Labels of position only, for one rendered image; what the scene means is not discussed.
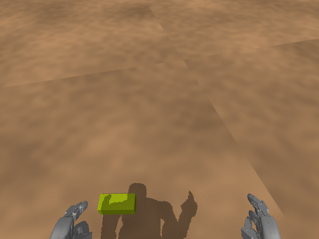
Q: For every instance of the left robot hand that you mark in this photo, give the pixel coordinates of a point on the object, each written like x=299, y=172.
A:
x=65, y=229

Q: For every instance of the right robot hand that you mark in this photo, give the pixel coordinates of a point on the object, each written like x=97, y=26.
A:
x=266, y=225

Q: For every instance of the carton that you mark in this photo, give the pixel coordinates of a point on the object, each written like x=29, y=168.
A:
x=112, y=204

